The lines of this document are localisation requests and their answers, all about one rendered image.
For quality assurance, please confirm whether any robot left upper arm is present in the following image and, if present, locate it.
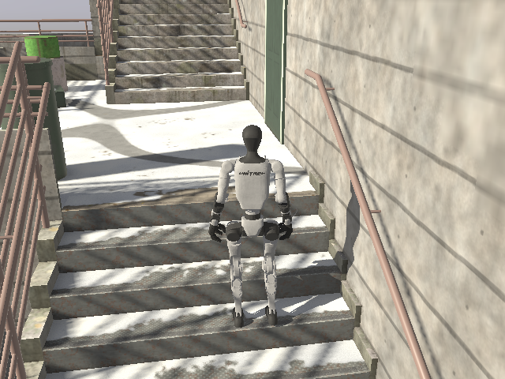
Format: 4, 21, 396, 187
216, 159, 236, 204

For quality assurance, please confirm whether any robot right forearm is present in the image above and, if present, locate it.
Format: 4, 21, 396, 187
279, 192, 292, 225

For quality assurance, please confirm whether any robot right upper arm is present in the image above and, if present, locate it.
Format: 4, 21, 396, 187
268, 159, 287, 204

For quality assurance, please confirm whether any robot right hand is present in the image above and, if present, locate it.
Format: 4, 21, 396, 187
279, 222, 293, 240

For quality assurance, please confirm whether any right robot foot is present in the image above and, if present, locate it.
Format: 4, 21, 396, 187
265, 306, 278, 325

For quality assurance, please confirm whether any robot left hand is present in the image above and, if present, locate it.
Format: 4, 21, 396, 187
208, 223, 226, 242

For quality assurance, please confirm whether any robot left forearm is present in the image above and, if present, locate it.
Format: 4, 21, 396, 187
210, 192, 224, 226

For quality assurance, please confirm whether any humanoid robot head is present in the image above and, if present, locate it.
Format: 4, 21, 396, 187
239, 125, 266, 163

